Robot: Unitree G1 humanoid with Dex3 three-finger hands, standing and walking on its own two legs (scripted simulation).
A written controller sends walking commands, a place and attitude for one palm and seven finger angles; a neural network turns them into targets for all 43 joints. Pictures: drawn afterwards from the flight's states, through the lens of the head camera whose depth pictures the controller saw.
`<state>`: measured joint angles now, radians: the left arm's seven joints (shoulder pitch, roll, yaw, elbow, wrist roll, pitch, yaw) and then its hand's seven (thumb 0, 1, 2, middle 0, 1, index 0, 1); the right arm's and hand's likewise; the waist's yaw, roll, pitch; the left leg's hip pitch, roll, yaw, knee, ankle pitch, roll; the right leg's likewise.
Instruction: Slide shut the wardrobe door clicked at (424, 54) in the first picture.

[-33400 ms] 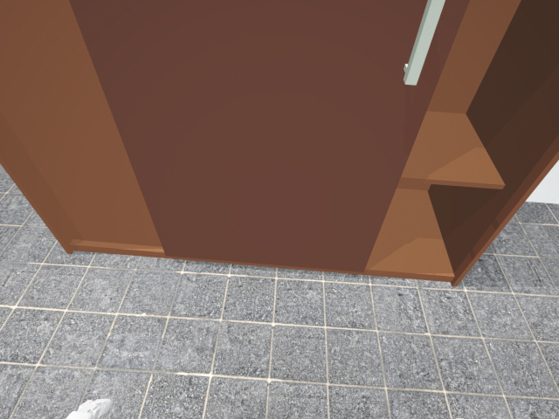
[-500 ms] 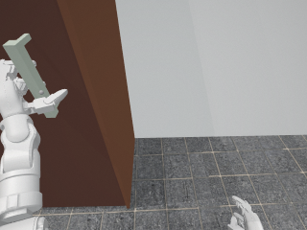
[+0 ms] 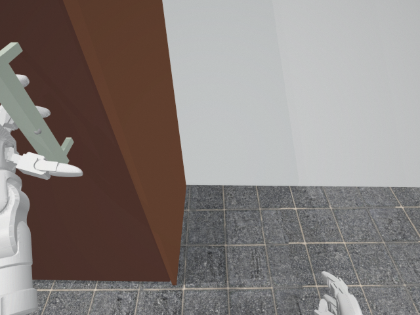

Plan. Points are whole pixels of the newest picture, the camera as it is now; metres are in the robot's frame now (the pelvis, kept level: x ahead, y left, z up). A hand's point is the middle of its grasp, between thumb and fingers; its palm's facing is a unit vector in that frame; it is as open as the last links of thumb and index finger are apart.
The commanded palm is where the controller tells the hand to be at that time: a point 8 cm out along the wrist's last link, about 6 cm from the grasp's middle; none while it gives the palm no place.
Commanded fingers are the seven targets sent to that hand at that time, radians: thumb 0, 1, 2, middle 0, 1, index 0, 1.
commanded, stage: slip the hand off the handle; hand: left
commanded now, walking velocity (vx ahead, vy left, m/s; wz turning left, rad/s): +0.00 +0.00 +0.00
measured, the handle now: (38, 113) +0.34 +0.31 +0.23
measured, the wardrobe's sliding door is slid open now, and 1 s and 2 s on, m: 0.00 0.00 0.00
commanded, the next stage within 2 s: draw the hand back to the body in 1.18 s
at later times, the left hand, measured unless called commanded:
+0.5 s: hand out of the picture +0.29 +0.37 +0.22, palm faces +0.52 -0.84 -0.16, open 14.7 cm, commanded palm +0.25 +0.40 +0.22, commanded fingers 0.00 -0.55 0.20 -0.25 -1.15 -0.25 -1.15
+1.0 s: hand out of the picture +0.21 +0.37 +0.22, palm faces +0.56 -0.81 -0.16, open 14.7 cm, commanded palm +0.16 +0.39 +0.22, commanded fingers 0.00 -0.55 0.20 -0.25 -1.15 -0.25 -1.15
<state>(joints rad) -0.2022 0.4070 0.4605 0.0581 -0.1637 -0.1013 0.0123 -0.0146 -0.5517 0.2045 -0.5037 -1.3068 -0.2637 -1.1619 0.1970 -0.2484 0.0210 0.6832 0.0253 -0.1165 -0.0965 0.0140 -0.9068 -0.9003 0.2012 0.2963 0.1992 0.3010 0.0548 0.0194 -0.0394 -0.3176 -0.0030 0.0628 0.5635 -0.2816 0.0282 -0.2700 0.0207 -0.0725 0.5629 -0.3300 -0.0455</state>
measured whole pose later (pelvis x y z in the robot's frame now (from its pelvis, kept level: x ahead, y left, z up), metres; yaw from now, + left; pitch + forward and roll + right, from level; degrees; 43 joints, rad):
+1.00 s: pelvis -0.02 +0.03 +0.00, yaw +1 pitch -1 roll -1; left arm 0.01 0.44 0.57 -0.10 -0.21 -0.06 -0.05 -0.02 -0.55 0.20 -0.26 -1.15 -0.26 -1.15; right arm 0.19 -0.23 0.06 0.66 0.03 -0.16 -0.14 0.01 -0.91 -0.90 0.20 0.30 0.20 0.30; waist 0.09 0.02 -0.04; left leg -0.29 -0.03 0.06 0.57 -0.26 0.07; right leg -0.23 -0.01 -0.08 0.54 -0.30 -0.01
